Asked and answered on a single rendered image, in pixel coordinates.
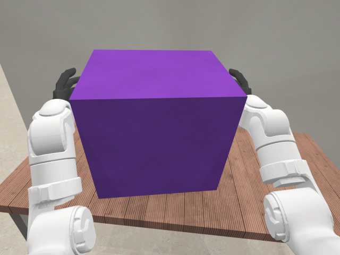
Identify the left robot forearm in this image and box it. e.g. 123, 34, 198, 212
27, 99, 82, 254

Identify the robot left hand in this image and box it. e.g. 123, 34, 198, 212
53, 68, 80, 103

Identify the right robot forearm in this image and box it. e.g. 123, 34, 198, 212
239, 95, 334, 230

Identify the robot right hand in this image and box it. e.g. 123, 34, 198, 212
229, 69, 252, 95

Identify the carton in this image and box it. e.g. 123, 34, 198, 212
69, 49, 247, 199

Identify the robot left upper arm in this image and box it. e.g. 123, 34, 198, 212
28, 205, 96, 255

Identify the robot right upper arm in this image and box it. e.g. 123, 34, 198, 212
263, 187, 340, 255

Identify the table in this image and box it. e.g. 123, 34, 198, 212
0, 119, 340, 243

